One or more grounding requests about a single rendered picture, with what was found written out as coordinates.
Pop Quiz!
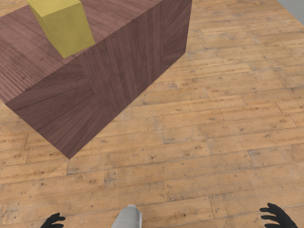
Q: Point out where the pedestal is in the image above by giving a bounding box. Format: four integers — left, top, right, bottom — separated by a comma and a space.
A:
0, 0, 193, 160

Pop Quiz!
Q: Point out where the right robot hand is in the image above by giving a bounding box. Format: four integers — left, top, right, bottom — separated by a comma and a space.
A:
259, 202, 298, 228

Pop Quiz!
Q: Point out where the left robot shin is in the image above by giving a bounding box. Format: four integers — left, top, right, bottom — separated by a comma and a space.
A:
127, 204, 137, 208

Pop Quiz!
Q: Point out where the carton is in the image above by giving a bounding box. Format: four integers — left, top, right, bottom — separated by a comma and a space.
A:
27, 0, 95, 59

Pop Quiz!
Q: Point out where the left robot hand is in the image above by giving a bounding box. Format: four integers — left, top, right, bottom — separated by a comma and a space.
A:
40, 213, 66, 228

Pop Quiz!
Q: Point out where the left robot thigh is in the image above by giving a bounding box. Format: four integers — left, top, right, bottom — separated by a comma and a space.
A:
111, 207, 143, 228

